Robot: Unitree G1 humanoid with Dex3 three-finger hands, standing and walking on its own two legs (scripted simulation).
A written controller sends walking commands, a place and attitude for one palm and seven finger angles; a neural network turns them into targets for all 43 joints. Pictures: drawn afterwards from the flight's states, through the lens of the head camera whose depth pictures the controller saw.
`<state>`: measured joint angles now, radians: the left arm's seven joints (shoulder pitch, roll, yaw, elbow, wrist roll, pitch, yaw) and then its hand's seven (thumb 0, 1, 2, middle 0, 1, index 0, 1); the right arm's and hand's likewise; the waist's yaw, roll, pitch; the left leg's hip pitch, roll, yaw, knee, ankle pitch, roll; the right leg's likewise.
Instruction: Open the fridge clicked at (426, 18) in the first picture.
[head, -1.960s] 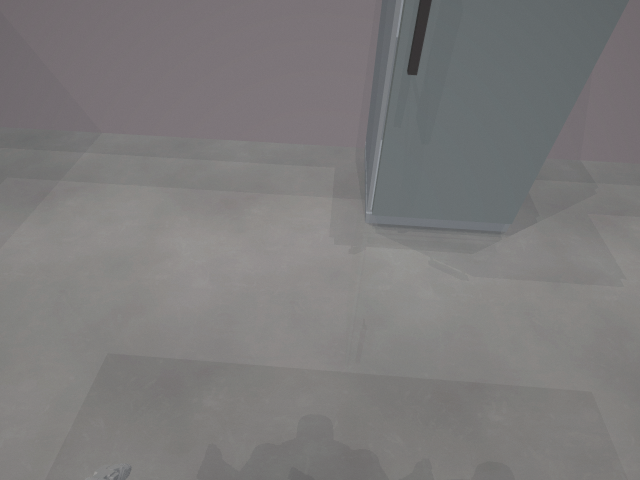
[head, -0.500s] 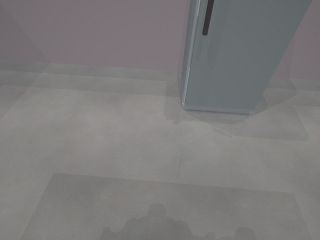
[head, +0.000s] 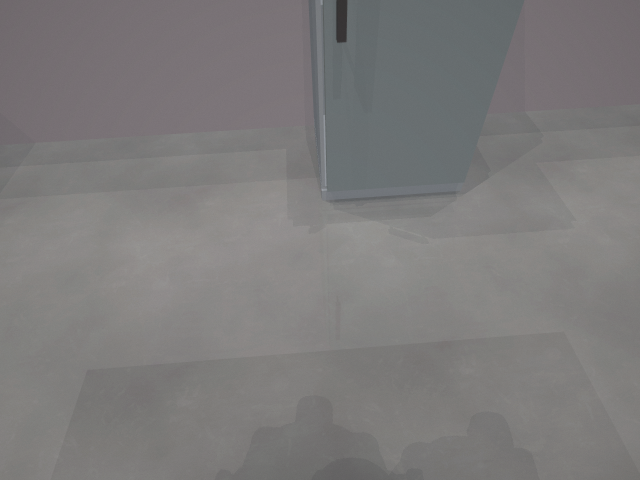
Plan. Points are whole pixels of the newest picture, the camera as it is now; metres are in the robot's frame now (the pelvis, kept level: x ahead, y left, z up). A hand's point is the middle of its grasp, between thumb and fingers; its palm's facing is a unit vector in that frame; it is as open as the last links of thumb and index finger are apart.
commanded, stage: walk to a spot facing it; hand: left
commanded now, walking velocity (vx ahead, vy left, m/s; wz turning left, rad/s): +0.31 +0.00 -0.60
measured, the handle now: out of the picture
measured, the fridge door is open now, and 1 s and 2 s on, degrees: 0 0 0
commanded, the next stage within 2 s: turn to face it in 1.92 s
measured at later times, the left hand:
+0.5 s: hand (165, 472) +0.15 +0.25 -0.17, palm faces -0.14 -0.97 -0.19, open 7.4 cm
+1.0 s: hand (327, 257) +0.56 +0.05 -0.16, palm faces -0.61 -0.78 -0.16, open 7.4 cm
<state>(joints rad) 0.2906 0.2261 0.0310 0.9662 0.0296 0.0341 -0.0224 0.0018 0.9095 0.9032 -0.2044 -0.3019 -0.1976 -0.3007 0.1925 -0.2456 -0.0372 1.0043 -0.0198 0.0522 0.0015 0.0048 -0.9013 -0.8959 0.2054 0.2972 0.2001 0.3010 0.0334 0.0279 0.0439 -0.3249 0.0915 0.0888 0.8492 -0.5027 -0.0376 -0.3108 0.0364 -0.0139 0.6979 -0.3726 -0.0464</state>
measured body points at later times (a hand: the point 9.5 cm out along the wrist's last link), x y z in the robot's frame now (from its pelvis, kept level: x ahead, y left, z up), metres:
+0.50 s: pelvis +0.15 +0.06 +0.01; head +0.18 +0.08 +0.46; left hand +0.16 +0.31 -0.15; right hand +0.24 -0.21 -0.10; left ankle +0.21 +0.15 -0.72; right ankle +0.01 -0.06 -0.68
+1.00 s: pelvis +0.35 -0.02 -0.01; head +0.39 -0.04 +0.44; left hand +0.59 +0.09 -0.15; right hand +0.11 -0.12 -0.14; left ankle +0.22 +0.15 -0.69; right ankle +0.40 -0.11 -0.72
